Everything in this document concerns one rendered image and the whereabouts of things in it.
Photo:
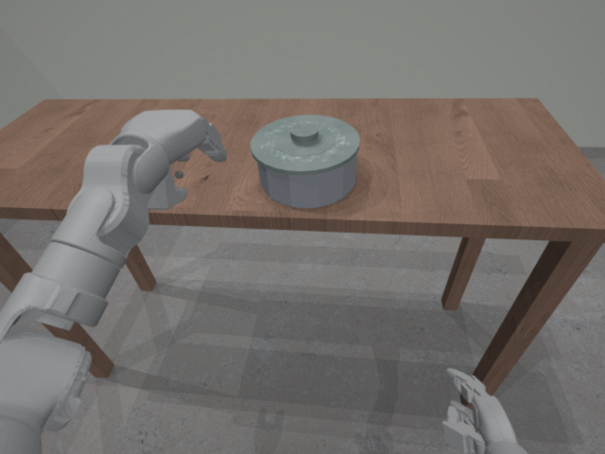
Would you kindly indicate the left robot forearm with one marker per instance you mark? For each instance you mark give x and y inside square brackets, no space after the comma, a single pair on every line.
[105,219]

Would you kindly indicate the lid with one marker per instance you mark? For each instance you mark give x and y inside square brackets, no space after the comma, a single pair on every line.
[273,148]

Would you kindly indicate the table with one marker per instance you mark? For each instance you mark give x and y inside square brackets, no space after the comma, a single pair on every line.
[474,168]

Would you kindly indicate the pot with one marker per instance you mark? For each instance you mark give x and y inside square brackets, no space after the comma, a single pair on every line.
[309,191]

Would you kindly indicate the knob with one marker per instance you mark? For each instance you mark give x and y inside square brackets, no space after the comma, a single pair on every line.
[304,133]

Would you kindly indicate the right robot hand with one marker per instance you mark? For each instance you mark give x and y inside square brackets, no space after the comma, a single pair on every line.
[472,430]

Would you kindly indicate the left robot hand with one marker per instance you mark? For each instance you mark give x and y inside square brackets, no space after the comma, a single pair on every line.
[178,132]

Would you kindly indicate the robot left upper arm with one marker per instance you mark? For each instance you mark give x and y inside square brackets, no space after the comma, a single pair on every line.
[41,379]

